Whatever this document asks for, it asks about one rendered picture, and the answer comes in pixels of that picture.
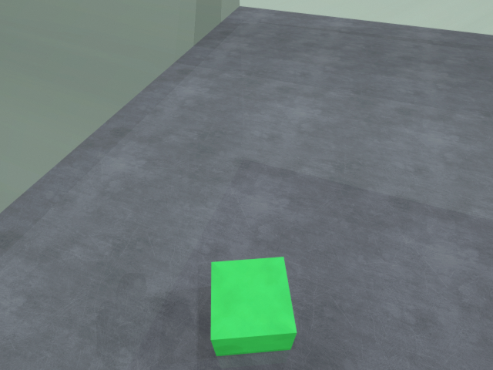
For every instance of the carton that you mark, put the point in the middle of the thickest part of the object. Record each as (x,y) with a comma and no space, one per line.
(251,308)

